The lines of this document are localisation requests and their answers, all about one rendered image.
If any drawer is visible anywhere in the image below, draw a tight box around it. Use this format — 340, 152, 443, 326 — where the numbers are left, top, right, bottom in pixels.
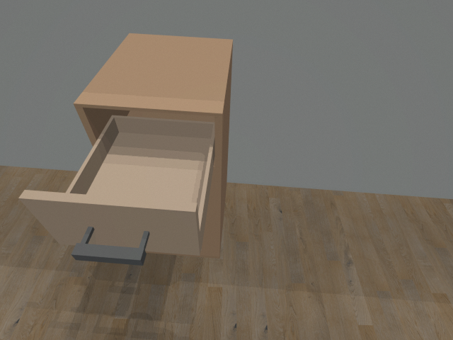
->
19, 115, 215, 256

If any handle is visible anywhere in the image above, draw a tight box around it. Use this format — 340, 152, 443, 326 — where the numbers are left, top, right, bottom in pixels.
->
71, 227, 149, 266

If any cabinet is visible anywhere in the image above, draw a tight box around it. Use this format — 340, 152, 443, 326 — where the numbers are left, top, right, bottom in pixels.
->
74, 33, 233, 259

